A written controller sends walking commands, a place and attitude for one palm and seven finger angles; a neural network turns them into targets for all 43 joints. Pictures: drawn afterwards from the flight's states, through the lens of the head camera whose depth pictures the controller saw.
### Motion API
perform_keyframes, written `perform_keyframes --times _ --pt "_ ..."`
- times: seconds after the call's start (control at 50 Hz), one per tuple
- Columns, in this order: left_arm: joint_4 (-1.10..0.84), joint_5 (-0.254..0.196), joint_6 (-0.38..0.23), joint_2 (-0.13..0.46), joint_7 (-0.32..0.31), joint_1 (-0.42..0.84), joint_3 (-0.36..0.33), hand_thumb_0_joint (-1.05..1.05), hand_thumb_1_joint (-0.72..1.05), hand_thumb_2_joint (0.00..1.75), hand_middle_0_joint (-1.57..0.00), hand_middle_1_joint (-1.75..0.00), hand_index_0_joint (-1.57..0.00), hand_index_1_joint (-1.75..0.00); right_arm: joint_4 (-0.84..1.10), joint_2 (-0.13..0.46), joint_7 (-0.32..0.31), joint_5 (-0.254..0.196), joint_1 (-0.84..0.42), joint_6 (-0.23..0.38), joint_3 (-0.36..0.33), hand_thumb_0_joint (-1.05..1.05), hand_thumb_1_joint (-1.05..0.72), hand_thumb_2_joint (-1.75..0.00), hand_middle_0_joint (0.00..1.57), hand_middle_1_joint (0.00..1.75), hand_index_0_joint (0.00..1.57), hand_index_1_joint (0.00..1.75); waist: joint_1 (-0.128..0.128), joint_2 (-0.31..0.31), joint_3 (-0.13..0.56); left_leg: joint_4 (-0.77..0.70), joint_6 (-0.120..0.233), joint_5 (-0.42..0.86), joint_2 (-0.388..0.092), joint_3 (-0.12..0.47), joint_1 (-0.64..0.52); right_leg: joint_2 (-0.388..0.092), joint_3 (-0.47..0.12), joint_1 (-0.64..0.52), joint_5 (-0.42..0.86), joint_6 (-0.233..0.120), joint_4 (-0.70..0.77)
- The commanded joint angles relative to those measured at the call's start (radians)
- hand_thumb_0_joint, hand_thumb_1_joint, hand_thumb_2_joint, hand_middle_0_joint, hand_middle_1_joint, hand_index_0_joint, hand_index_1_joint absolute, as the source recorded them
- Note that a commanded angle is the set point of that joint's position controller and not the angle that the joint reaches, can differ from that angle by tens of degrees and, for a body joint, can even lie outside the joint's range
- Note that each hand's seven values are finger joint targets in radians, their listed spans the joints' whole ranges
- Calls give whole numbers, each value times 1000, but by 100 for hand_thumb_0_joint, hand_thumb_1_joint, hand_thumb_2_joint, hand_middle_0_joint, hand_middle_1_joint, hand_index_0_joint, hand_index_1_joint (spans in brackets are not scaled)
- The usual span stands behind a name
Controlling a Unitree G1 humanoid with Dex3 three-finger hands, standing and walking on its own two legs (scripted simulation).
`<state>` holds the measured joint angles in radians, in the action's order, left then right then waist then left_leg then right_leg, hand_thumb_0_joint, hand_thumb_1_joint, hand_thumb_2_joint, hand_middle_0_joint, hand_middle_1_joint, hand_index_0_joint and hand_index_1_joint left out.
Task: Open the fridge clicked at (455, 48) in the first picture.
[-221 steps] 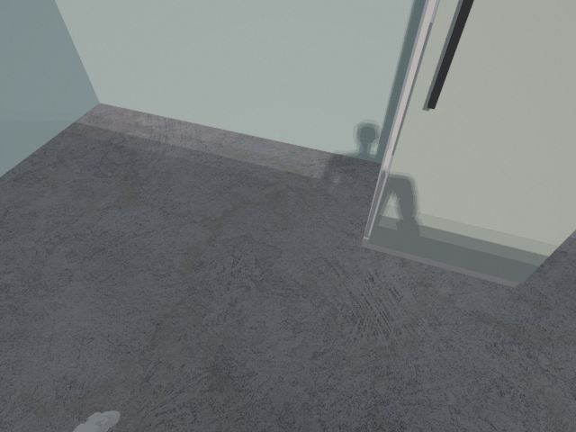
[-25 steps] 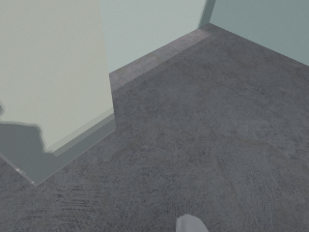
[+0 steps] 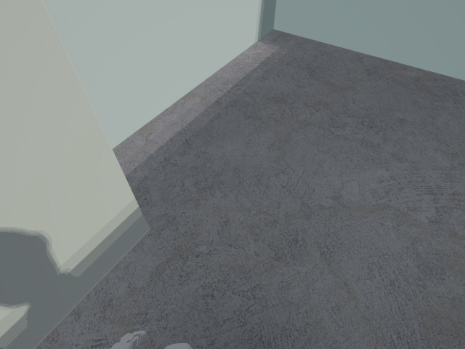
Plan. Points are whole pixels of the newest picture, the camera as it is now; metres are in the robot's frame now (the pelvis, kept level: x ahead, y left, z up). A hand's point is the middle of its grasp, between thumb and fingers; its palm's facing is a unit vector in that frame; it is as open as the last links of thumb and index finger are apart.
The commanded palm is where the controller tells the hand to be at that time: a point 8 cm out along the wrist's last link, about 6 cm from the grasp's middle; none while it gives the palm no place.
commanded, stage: turn to face it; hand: left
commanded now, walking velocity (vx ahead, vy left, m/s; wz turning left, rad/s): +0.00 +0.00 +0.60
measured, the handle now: out of the picture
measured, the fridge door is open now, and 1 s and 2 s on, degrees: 0 0 0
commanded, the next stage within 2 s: take the last steps up to it in 1.66 s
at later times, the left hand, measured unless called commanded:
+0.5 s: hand out of the picture +0.03 +0.28 -0.16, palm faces +0.32 -0.91 -0.25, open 7.4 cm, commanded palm none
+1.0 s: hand out of the picture -0.03 +0.18 -0.14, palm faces +0.56 -0.78 -0.28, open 7.4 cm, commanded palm none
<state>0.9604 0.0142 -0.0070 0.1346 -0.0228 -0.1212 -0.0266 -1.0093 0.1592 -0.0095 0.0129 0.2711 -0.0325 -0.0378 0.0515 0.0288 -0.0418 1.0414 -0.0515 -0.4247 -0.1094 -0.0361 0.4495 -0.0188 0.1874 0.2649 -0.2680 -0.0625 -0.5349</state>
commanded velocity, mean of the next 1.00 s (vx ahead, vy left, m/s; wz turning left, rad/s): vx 0.00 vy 0.00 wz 0.60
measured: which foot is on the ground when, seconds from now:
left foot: up 0.00-0.16, down 0.18-0.76, up 0.78-1.00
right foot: down 0.00-0.18, up 0.20-0.76, down 0.78-1.00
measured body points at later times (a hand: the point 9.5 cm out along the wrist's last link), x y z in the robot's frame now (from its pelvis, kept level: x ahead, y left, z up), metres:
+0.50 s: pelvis +0.01 +0.05 +0.01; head +0.04 +0.09 +0.46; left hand +0.01 +0.33 -0.14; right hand +0.13 -0.18 -0.12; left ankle +0.02 +0.12 -0.73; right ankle +0.04 -0.14 -0.64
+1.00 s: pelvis +0.01 -0.03 +0.01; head +0.05 -0.04 +0.46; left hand -0.06 +0.22 -0.11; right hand +0.21 -0.22 -0.15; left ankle -0.08 +0.10 -0.64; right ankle +0.06 -0.12 -0.73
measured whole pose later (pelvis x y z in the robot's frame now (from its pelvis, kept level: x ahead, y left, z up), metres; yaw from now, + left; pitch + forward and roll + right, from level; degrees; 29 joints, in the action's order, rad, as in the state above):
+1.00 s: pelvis +0.01 -0.03 +0.01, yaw +35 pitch -1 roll +2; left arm 0.90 0.02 0.01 0.17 -0.02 -0.21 -0.03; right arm -0.94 0.28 0.03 0.03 0.22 -0.08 -0.11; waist 0.03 0.04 -0.06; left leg 1.16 -0.08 -0.37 -0.02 0.01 0.53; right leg -0.10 0.15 0.19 -0.29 0.00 -0.50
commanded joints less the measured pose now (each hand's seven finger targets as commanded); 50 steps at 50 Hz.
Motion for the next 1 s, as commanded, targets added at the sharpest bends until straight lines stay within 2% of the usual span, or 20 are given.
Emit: perform_keyframes --times 0.0,0.04,0.12,0.14,0.16,0.18,0.2,0.3,0.4,0.58,0.66,0.7,0.72,0.74,0.76,0.78,0.8,0.84,0.88,0.98 --pt "-40 10 -8 179 -15 -75 -51 0 90 90 -20 -30 -20 -30 40 51 5 1 33 -1 -15 0 -90 -90 20 30 20 30 -57 -174 43 -116 -10 -1 5 -51 -13 -302 -111 -74 452 -94 179" --pt "-41 13 -2 194 -15 -87 -58 0 90 90 -20 -30 -20 -30 60 53 10 1 -14 0 -19 0 -90 -90 20 30 20 30 -73 -189 29 -174 -6 -11 12 -68 -19 -320 -107 -80 436 -91 163" --pt "-53 6 9 206 -14 -65 -71 0 90 90 -20 -30 -20 -30 75 81 19 8 36 8 -30 0 -90 -90 20 30 20 30 -36 -133 58 -440 12 169 20 -95 -163 -309 -31 -50 322 -15 15" --pt "-59 -1 15 186 -12 -71 -70 0 90 90 -20 -30 -20 -30 69 126 21 12 90 16 -43 0 -90 -90 20 30 20 30 -6 6 94 -569 38 327 -21 -11 -273 -266 -3 23 207 32 -129" --pt "-91 -9 20 125 -7 -80 -61 0 90 90 -20 -30 -20 -30 76 233 18 19 144 26 -64 0 -90 -90 20 30 20 30 10 335 107 -675 151 665 -260 340 -365 -121 37 237 -211 119 -366" --pt "-129 0 27 126 -11 -24 -52 0 90 90 -20 -30 -20 -30 70 271 9 17 169 20 -70 0 -90 -90 20 30 20 30 31 313 108 -711 259 836 -363 442 -348 -70 -70 299 -429 131 -549" --pt "-123 6 32 136 -11 -2 -57 0 90 90 -20 -30 -20 -30 66 257 -1 19 143 21 -69 0 -90 -90 20 30 20 30 19 205 102 -715 263 702 -331 383 -328 -92 -139 310 -354 119 -626" --pt "-75 3 30 151 8 -40 -72 0 90 90 -20 -30 -20 -30 121 211 -14 10 9 40 -51 0 -90 -90 20 30 20 30 -33 61 114 -700 185 648 -159 233 -341 -85 -184 330 -98 146 -664" --pt "-76 2 38 165 3 -41 -74 0 90 90 -20 -30 -20 -30 117 224 -11 6 33 38 -62 0 -90 -90 20 30 20 30 -24 64 124 -713 190 621 -134 252 -389 -79 -194 326 -70 171 -597" --pt "-121 -5 40 175 -2 25 -67 0 90 90 -20 -30 -20 -30 123 255 1 13 12 15 -83 0 -90 -90 20 30 20 30 -3 123 86 -727 231 403 -114 405 -295 -41 -201 229 -151 162 -366" --pt "-122 -10 33 175 -7 -38 -62 0 90 90 -20 -30 -20 -30 147 266 7 14 -50 5 -91 0 -90 -90 20 30 20 30 -32 146 95 -698 218 386 -80 445 -181 1 -193 57 -140 136 -169" --pt "-108 -13 25 185 -11 -119 -68 0 90 90 -20 -30 -20 -30 165 255 11 10 -86 0 -94 0 -90 -90 20 30 20 30 -71 124 112 -652 174 306 -35 429 -74 3 -180 -118 -18 124 30" --pt "-104 -6 19 224 -15 -164 -78 0 90 90 -20 -30 -20 -30 175 220 15 3 -90 -4 -91 0 -90 -90 20 30 20 30 -93 23 125 -567 119 175 27 379 44 -69 -237 -251 -2 100 182" --pt "-120 14 9 321 -22 -156 -96 0 90 90 -20 -30 -20 -30 193 144 16 -5 -58 -6 -82 0 -90 -90 20 30 20 30 -90 -291 108 -298 28 -51 167 187 241 -354 -543 -326 -187 5 339" --pt "-145 7 19 352 -22 -107 -87 0 90 90 -20 -30 -20 -30 202 177 14 9 -77 -8 -89 0 -90 -90 20 30 20 30 -87 -319 80 -64 8 -138 184 115 212 -495 -621 -137 -160 -66 362" --pt "-171 4 22 316 -24 -32 -77 0 90 90 -20 -30 -20 -30 200 196 20 17 -69 -17 -93 0 -90 -90 20 30 20 30 -45 -201 49 74 19 -86 147 140 157 -458 -520 -7 -177 -79 359" --pt "-178 2 11 272 -23 24 -76 0 90 90 -20 -30 -20 -30 174 184 26 22 -57 -25 -91 0 -90 -90 20 30 20 30 -16 -229 25 128 13 -30 126 132 167 -372 -442 -3 -102 -44 338" --pt "-174 -1 0 221 -14 31 -54 0 90 90 -20 -30 -20 -30 145 187 36 19 -35 -27 -87 0 -90 -90 20 30 20 30 -3 -208 -12 198 -10 63 96 84 167 -289 -283 -27 109 -19 259" --pt "-157 2 -8 210 -14 -24 -50 0 90 90 -20 -30 -20 -30 142 166 40 13 -36 -26 -79 0 -90 -90 20 30 20 30 -17 -198 8 177 -25 81 93 57 170 -272 -200 -104 283 -13 211" --pt "-116 10 -3 246 -14 -143 -56 0 90 90 -20 -30 -20 -30 163 162 40 10 -145 -34 -67 0 -90 -90 20 30 20 30 -77 -211 4 53 -41 26 66 12 146 -325 -167 -171 359 -42 195"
